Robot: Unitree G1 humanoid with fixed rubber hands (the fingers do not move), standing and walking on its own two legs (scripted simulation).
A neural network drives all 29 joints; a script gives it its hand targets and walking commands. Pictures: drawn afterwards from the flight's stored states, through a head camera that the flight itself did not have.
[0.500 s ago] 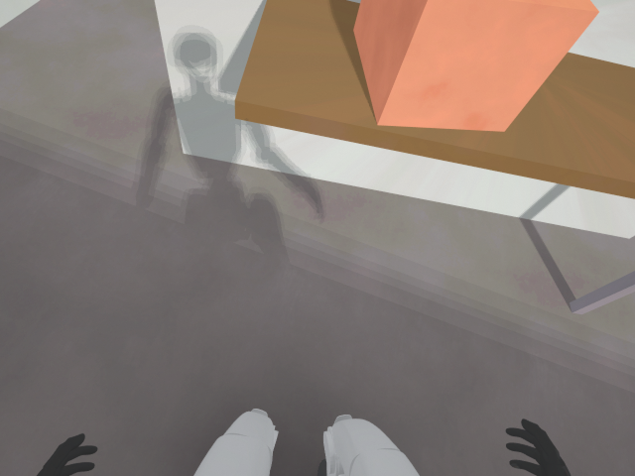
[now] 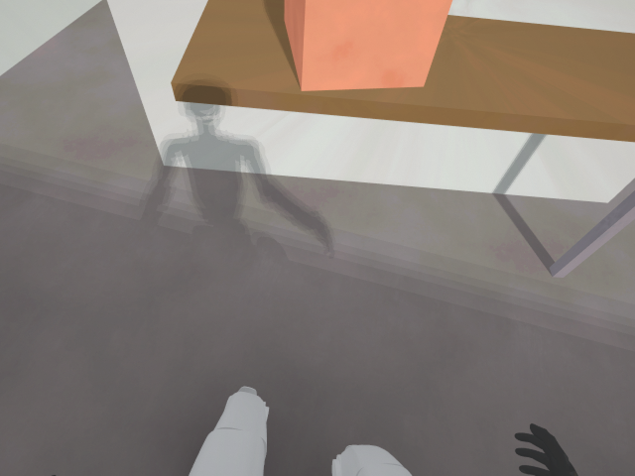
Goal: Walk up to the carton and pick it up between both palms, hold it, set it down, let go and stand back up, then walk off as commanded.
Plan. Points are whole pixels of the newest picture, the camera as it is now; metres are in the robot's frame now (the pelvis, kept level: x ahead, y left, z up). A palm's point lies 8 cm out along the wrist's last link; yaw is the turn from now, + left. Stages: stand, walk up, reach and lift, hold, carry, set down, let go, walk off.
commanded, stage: walk off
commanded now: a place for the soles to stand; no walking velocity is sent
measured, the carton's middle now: out of the picture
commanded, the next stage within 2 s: stand in 1.02 s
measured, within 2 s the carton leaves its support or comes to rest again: neither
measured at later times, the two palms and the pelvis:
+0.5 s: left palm out of the picture +0.05 +0.32 -0.06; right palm (539, 440) +0.20 -0.29 -0.09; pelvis +0.05 +0.00 +0.03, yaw +1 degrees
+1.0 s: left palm (39, 472) +0.10 +0.32 -0.06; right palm (546, 446) +0.19 -0.28 -0.07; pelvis +0.03 +0.01 +0.03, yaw +1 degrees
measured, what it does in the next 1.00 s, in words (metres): steps on the spot: left foot, then right foot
